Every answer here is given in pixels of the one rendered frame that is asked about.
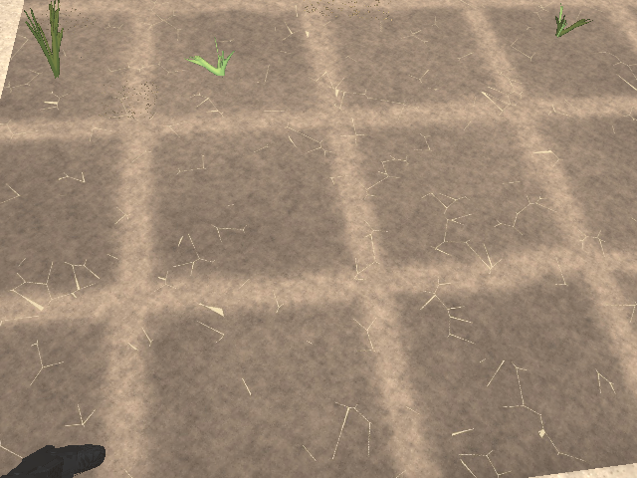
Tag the robot left hand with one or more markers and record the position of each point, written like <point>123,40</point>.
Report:
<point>63,462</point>

